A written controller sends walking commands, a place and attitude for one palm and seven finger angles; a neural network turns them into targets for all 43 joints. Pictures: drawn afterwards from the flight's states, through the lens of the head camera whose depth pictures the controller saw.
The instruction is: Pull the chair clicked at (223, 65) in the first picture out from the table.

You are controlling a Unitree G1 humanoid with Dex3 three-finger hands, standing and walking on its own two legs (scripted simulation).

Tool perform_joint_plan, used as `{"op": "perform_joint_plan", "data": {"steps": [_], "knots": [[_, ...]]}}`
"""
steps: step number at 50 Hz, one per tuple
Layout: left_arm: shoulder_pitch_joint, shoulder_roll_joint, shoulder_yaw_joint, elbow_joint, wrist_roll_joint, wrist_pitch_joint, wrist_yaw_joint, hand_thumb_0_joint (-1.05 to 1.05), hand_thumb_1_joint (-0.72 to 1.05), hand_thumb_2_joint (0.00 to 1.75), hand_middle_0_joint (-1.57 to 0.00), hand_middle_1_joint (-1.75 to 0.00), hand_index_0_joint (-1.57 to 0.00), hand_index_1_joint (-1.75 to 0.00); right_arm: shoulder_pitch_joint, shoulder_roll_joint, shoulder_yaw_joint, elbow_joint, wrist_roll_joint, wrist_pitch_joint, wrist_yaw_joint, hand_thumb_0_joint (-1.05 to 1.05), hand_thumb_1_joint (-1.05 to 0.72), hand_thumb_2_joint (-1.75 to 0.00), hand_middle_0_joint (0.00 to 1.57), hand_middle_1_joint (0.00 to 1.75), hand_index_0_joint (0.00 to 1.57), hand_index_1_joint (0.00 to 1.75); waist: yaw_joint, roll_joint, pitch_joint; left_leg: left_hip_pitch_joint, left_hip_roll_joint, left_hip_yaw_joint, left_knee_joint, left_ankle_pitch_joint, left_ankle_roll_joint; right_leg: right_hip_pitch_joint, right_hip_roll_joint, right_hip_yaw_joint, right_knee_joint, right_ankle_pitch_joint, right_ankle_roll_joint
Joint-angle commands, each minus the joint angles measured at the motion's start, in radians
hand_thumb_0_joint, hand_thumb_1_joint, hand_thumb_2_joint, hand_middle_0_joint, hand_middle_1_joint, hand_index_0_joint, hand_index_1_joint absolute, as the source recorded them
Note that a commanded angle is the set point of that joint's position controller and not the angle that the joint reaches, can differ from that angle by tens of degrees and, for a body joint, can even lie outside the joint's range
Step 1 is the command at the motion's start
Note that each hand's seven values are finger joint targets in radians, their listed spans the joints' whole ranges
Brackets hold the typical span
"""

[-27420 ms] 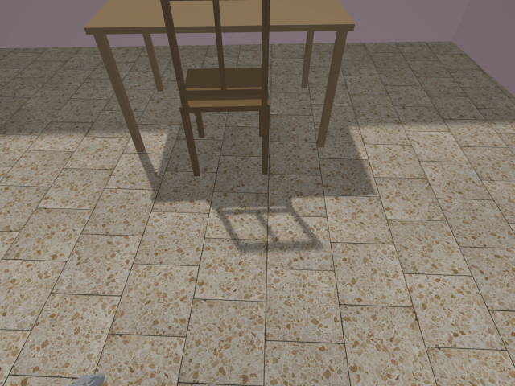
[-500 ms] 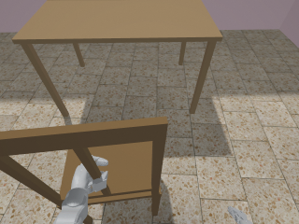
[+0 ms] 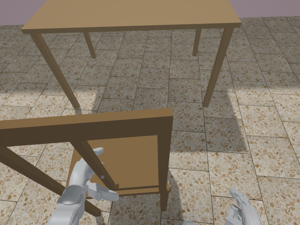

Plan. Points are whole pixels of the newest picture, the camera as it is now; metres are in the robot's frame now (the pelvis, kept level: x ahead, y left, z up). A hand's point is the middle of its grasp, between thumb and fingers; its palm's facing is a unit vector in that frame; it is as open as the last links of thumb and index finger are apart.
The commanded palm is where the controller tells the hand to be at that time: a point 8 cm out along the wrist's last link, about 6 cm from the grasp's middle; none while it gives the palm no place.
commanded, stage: open the thumb and straighten the fingers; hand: left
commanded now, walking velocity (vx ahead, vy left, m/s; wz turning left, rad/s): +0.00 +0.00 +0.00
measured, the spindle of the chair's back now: (98, 168) +0.28 +0.16 -0.03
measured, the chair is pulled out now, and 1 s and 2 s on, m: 0.58 0.58 0.58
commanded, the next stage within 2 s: draw the fingers out of the gap in 0.14 s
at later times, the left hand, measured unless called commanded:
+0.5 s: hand (97, 194) +0.22 +0.16 -0.05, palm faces +0.04 -0.98 -0.19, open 17.5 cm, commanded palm +0.19 +0.21 -0.02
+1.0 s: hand out of the picture +0.14 +0.16 -0.04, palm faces +0.06 -0.98 -0.18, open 17.5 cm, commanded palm +0.11 +0.21 -0.02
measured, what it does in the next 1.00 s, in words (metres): stands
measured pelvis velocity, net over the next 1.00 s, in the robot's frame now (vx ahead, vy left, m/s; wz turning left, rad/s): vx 0.00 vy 0.01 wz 0.03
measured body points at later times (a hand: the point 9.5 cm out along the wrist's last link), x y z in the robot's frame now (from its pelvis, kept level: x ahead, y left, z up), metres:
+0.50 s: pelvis +0.01 +0.00 -0.01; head +0.05 -0.02 +0.44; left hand +0.21 +0.21 -0.03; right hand +0.16 -0.25 -0.10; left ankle -0.03 +0.14 -0.70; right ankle +0.03 -0.13 -0.70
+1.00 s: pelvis +0.00 +0.01 -0.02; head +0.03 +0.00 +0.43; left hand +0.14 +0.21 -0.03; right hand +0.20 -0.22 -0.09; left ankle -0.03 +0.14 -0.70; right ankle +0.03 -0.13 -0.70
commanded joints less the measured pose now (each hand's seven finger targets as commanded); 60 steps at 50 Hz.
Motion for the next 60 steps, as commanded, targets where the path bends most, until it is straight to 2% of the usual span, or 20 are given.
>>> {"op": "perform_joint_plan", "data": {"steps": [1, 6, 8, 9, 11, 12, 14, 19, 21, 27, 30, 35, 39, 40, 49, 54, 56, 57, 58, 60], "knots": [[-0.178, 0.135, 0.051, -0.243, 0.003, -0.047, -0.004, 0.00, -0.55, 0.20, 0.00, 0.00, 0.00, 0.00, -0.030, -0.127, -0.048, -0.151, -0.001, -0.054, -0.016, 0.00, -0.90, -0.90, 0.20, 0.30, 0.20, 0.30, -0.021, -0.074, -0.224, -0.015, -0.011, 0.033, -0.089, 0.244, 0.034, 0.240, 0.006, -0.013, -0.096, 0.216, -0.005], [-0.096, 0.105, 0.025, -0.260, -0.002, -0.036, -0.008, 0.00, -0.55, 0.20, 0.00, 0.00, 0.00, 0.00, -0.023, -0.127, -0.047, -0.157, -0.002, -0.068, -0.018, 0.00, -0.90, -0.90, 0.20, 0.30, 0.20, 0.30, -0.018, -0.070, -0.239, -0.008, -0.010, 0.025, -0.075, 0.287, 0.031, 0.237, 0.006, -0.026, -0.078, 0.260, -0.008], [-0.123, 0.121, 0.030, -0.263, 0.002, -0.026, -0.006, 0.00, -0.55, 0.20, 0.00, 0.00, 0.00, 0.00, -0.019, -0.133, -0.047, -0.155, -0.002, -0.066, -0.019, 0.00, -0.90, -0.90, 0.20, 0.30, 0.20, 0.30, -0.024, -0.097, -0.224, -0.025, -0.010, 0.021, -0.072, 0.268, 0.032, 0.226, 0.007, -0.027, -0.079, 0.240, -0.005], [-0.126, 0.123, 0.030, -0.259, 0.006, -0.019, -0.004, 0.00, -0.55, 0.20, 0.00, 0.00, 0.00, 0.00, -0.024, -0.134, -0.047, -0.155, -0.002, -0.066, -0.021, 0.00, -0.90, -0.90, 0.20, 0.30, 0.20, 0.30, -0.023, -0.061, -0.205, -0.024, -0.011, 0.022, -0.072, 0.262, 0.032, 0.215, 0.005, -0.026, -0.084, 0.231, -0.009], [-0.136, 0.130, 0.036, -0.269, 0.007, -0.010, 0.003, 0.00, -0.55, 0.20, 0.00, 0.00, 0.00, 0.00, -0.019, -0.132, -0.045, -0.157, -0.003, -0.065, -0.021, 0.00, -0.90, -0.90, 0.20, 0.30, 0.20, 0.30, -0.024, -0.077, -0.223, -0.023, -0.012, 0.020, -0.071, 0.251, 0.033, 0.216, 0.005, -0.026, -0.082, 0.213, -0.005], [-0.031, 0.173, 0.096, -0.237, 0.005, -0.004, 0.004, 0.00, -0.55, 0.20, 0.00, 0.00, 0.00, 0.00, -0.015, -0.134, -0.049, -0.165, -0.004, -0.063, -0.021, 0.00, -0.90, -0.90, 0.20, 0.30, 0.20, 0.30, 0.003, -0.104, -0.219, -0.047, -0.012, 0.022, -0.073, 0.248, 0.032, 0.235, 0.006, -0.028, -0.077, 0.210, -0.007], [0.024, 0.154, 0.073, -0.293, 0.007, -0.005, -0.001, 0.00, -0.55, 0.20, 0.00, 0.00, 0.00, 0.00, -0.026, -0.129, -0.048, -0.185, -0.001, -0.062, -0.018, 0.00, -0.90, -0.90, 0.20, 0.30, 0.20, 0.30, 0.011, -0.055, -0.230, -0.036, -0.013, 0.025, -0.076, 0.271, 0.029, 0.249, 0.001, -0.027, -0.074, 0.236, -0.014], [0.168, 0.131, 0.042, -0.412, 0.013, -0.005, 0.015, 0.00, -0.55, 0.20, 0.00, 0.00, 0.00, 0.00, -0.031, -0.114, -0.052, -0.213, -0.003, -0.072, -0.017, 0.00, -0.90, -0.90, 0.20, 0.30, 0.20, 0.30, 0.010, -0.048, -0.221, -0.044, -0.012, 0.022, -0.059, 0.295, 0.028, 0.243, 0.003, -0.033, -0.061, 0.262, -0.017], [0.240, 0.121, 0.033, -0.439, 0.009, -0.003, 0.017, 0.00, -0.55, 0.20, 0.00, 0.00, 0.00, 0.00, -0.032, -0.111, -0.054, -0.215, 0.000, -0.074, -0.018, 0.00, -0.90, -0.90, 0.20, 0.30, 0.20, 0.30, 0.005, -0.089, -0.211, -0.055, -0.010, 0.023, -0.049, 0.276, 0.029, 0.224, 0.006, -0.034, -0.059, 0.244, -0.011], [0.267, 0.129, 0.009, -0.562, 0.021, -0.022, 0.024, 0.00, -0.55, 0.20, 0.00, 0.00, 0.00, 0.00, -0.022, -0.109, -0.051, -0.217, -0.005, -0.099, -0.032, 0.00, -0.90, -0.90, 0.20, 0.30, 0.20, 0.30, -0.017, -0.060, -0.198, -0.053, -0.015, 0.009, -0.017, 0.256, 0.033, 0.160, 0.007, -0.042, -0.040, 0.197, -0.012], [0.341, 0.102, -0.025, -0.601, 0.025, -0.026, 0.022, 0.00, -0.55, 0.20, 0.00, 0.00, 0.00, 0.00, -0.031, -0.101, -0.050, -0.223, -0.004, -0.112, -0.037, 0.00, -0.90, -0.90, 0.20, 0.30, 0.20, 0.30, -0.014, -0.032, -0.196, -0.047, -0.017, 0.005, -0.007, 0.262, 0.031, 0.142, 0.006, -0.049, -0.028, 0.190, -0.015], [0.415, 0.095, -0.041, -0.628, 0.035, -0.007, 0.021, 0.00, -0.55, 0.20, 0.00, 0.00, 0.00, 0.00, -0.045, -0.097, -0.048, -0.234, -0.005, -0.109, -0.042, 0.00, -0.90, -0.90, 0.20, 0.30, 0.20, 0.30, -0.012, -0.060, -0.178, -0.074, -0.017, -0.008, 0.002, 0.238, 0.031, 0.119, 0.008, -0.058, -0.016, 0.149, -0.016], [0.498, 0.113, -0.022, -0.665, 0.043, 0.009, 0.026, 0.00, -0.55, 0.20, 0.00, 0.00, 0.00, 0.00, -0.061, -0.087, -0.053, -0.252, -0.003, -0.100, -0.045, 0.00, -0.90, -0.90, 0.20, 0.30, 0.20, 0.30, 0.007, -0.045, -0.175, -0.091, -0.018, -0.011, 0.006, 0.229, 0.029, 0.117, 0.009, -0.058, -0.011, 0.129, -0.022], [0.502, 0.091, -0.053, -0.681, 0.045, 0.010, 0.026, 0.00, -0.55, 0.20, 0.00, 0.00, 0.00, 0.00, -0.058, -0.085, -0.047, -0.258, -0.004, -0.099, -0.044, 0.00, -0.90, -0.90, 0.20, 0.30, 0.20, 0.30, -0.002, -0.045, -0.167, -0.088, -0.019, -0.012, 0.007, 0.223, 0.030, 0.105, 0.009, -0.060, -0.008, 0.122, -0.020], [0.650, 0.102, -0.036, -0.738, 0.049, 0.006, 0.019, 0.00, -0.55, 0.20, 0.00, 0.00, 0.00, 0.00, -0.070, -0.068, -0.057, -0.284, -0.001, -0.083, -0.051, 0.00, -0.90, -0.90, 0.20, 0.30, 0.20, 0.30, 0.013, -0.048, -0.152, -0.137, -0.022, -0.010, 0.033, 0.201, 0.032, 0.089, 0.016, -0.054, 0.004, 0.099, -0.026], [0.701, 0.122, -0.017, -0.774, 0.043, -0.020, 0.006, 0.00, -0.55, 0.20, 0.00, 0.00, 0.00, 0.00, -0.071, -0.064, -0.063, -0.289, 0.002, -0.085, -0.057, 0.00, -0.90, -0.90, 0.20, 0.30, 0.20, 0.30, 0.016, -0.039, -0.150, -0.156, -0.022, -0.012, 0.044, 0.169, 0.033, 0.063, 0.020, -0.056, 0.010, 0.050, -0.029], [0.735, 0.085, -0.063, -0.798, 0.045, -0.030, -0.001, 0.00, -0.55, 0.20, 0.00, 0.00, 0.00, 0.00, -0.068, -0.061, -0.062, -0.298, 0.004, -0.092, -0.056, 0.00, -0.90, -0.90, 0.20, 0.30, 0.20, 0.30, 0.012, -0.025, -0.153, -0.148, -0.024, -0.013, 0.047, 0.179, 0.033, 0.053, 0.019, -0.061, 0.020, 0.056, -0.027], [0.647, 0.036, -0.046, -0.916, -0.058, -0.143, -0.018, 0.00, -0.55, 0.20, 0.00, 0.00, 0.00, 0.00, -0.056, -0.056, -0.062, -0.288, 0.004, -0.116, -0.055, 0.00, -0.90, -0.90, 0.20, 0.30, 0.20, 0.30, -0.003, -0.067, -0.138, -0.164, -0.031, -0.016, 0.083, 0.187, 0.028, 0.012, 0.026, -0.078, 0.034, 0.078, -0.024], [0.675, 0.087, -0.001, -0.870, -0.058, -0.193, -0.028, 0.00, -0.55, 0.20, 0.00, 0.00, 0.00, 0.00, -0.056, -0.061, -0.068, -0.259, 0.003, -0.128, -0.056, 0.00, -0.90, -0.90, 0.20, 0.30, 0.20, 0.30, 0.012, -0.075, -0.163, -0.170, -0.030, -0.013, 0.093, 0.178, 0.028, 0.017, 0.030, -0.071, 0.044, 0.062, -0.026], [0.671, 0.118, 0.043, -0.899, -0.081, -0.269, -0.047, 0.00, -0.55, 0.20, 0.00, 0.00, 0.00, 0.00, -0.046, -0.060, -0.071, -0.245, 0.006, -0.143, -0.052, 0.00, -0.90, -0.90, 0.20, 0.30, 0.20, 0.30, 0.018, -0.018, -0.184, -0.168, -0.032, -0.013, 0.097, 0.184, 0.023, 0.023, 0.029, -0.065, 0.057, 0.059, -0.029]]}}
